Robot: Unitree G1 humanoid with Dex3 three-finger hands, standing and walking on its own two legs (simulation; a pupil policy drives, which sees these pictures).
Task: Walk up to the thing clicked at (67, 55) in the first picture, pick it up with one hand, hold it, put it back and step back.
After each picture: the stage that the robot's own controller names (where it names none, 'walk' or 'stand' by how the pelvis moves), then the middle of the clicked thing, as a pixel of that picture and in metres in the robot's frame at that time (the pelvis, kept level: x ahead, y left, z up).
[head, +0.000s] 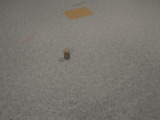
stand; (66, 54) +1.33 +0.17 -0.72
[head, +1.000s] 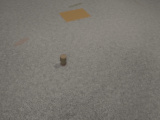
walk; (63, 60) +1.19 +0.15 -0.71
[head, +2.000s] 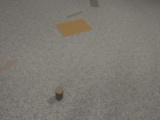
walk; (59, 93) +0.74 +0.13 -0.71
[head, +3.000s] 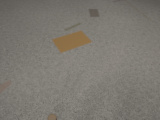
walk; out of the picture +0.55 +0.21 -0.70
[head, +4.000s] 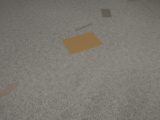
stand; out of the picture +0.47 +0.16 -0.71
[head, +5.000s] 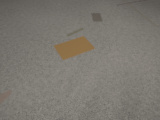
stand; out of the picture +0.44 +0.19 -0.72
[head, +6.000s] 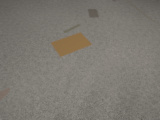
stand; out of the picture +0.45 +0.21 -0.72
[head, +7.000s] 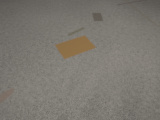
stand; out of the picture +0.47 +0.19 -0.73
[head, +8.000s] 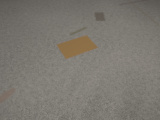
stand; out of the picture +0.45 +0.18 -0.73
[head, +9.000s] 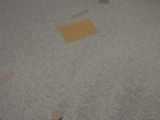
go down; (57, 117) +0.47 +0.17 -0.71
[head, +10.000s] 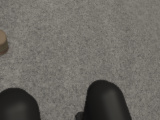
go down; out of the picture +0.53 +0.25 -0.28
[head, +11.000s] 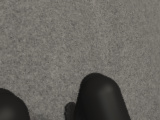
close in; out of the picture +0.51 +0.27 -0.27
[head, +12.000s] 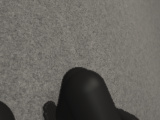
close; out of the picture +0.50 +0.31 -0.24
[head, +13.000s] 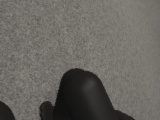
close; out of the picture +0.49 +0.30 -0.25
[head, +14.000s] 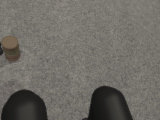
lift; (11, 49) +0.53 +0.26 -0.30
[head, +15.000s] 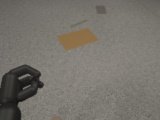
close; out of the picture +0.50 +0.16 -0.65
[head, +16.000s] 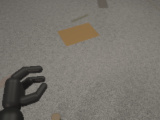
close; out of the picture +0.49 +0.17 -0.67
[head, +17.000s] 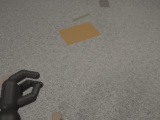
hold; (57, 119) +0.49 +0.17 -0.67
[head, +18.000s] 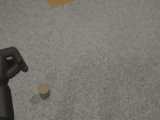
crouch; (44, 91) +0.51 +0.18 -0.56
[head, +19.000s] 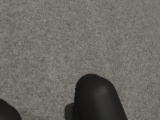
lower; out of the picture +0.53 +0.27 -0.27
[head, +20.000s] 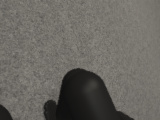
lower; out of the picture +0.50 +0.31 -0.25
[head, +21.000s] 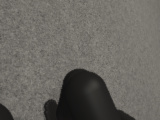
lower; out of the picture +0.50 +0.31 -0.26
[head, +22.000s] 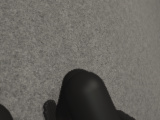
lower; out of the picture +0.50 +0.31 -0.26
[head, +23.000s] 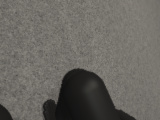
lower; out of the picture +0.50 +0.31 -0.26
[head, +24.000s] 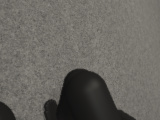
open; out of the picture +0.50 +0.31 -0.26
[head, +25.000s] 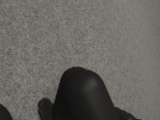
withdraw; out of the picture +0.50 +0.32 -0.25
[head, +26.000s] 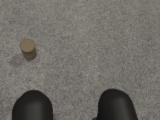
walk; (28, 50) +0.54 +0.23 -0.33
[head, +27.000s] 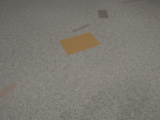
stand; out of the picture +0.48 +0.16 -0.66
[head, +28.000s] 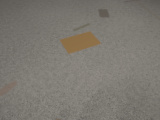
stand; out of the picture +0.50 +0.17 -0.66
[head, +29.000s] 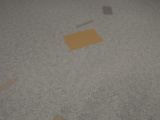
stand; out of the picture +0.49 +0.17 -0.68
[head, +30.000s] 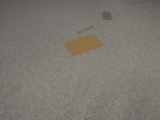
stand; out of the picture +0.50 +0.17 -0.72
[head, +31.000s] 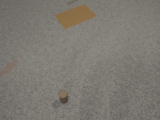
walk; (63, 96) +0.59 +0.15 -0.70
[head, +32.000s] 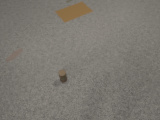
walk; (62, 76) +0.83 +0.21 -0.70
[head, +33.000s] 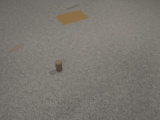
stand; (58, 65) +1.11 +0.22 -0.71
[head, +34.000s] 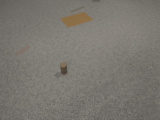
stand; (63, 68) +1.10 +0.20 -0.72
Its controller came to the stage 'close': yes
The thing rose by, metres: 0.01
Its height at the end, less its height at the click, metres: +0.00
